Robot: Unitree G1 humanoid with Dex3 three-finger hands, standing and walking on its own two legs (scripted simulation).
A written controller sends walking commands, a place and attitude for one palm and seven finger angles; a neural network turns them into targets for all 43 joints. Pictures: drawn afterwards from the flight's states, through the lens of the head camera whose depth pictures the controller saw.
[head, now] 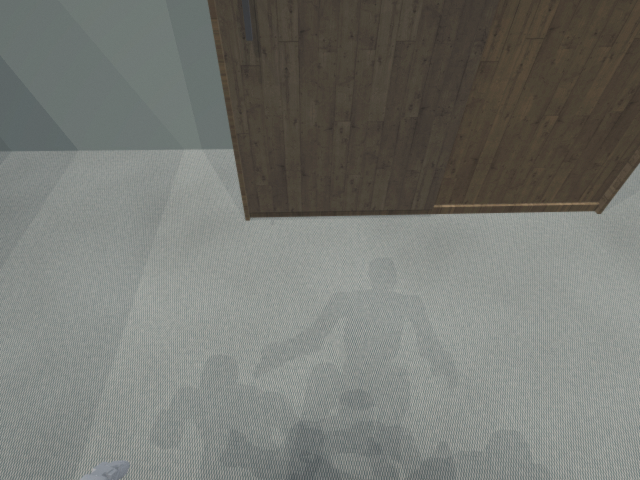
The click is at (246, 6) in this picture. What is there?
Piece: wardrobe's sliding door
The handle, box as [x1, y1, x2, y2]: [242, 0, 252, 40]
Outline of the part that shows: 242,0 246,40 251,40 252,36 248,0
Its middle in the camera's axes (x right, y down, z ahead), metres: -0.21 -0.67 +1.10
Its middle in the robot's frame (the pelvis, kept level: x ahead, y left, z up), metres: +1.27 +0.28 +0.12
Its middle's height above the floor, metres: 0.89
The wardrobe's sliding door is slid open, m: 0.00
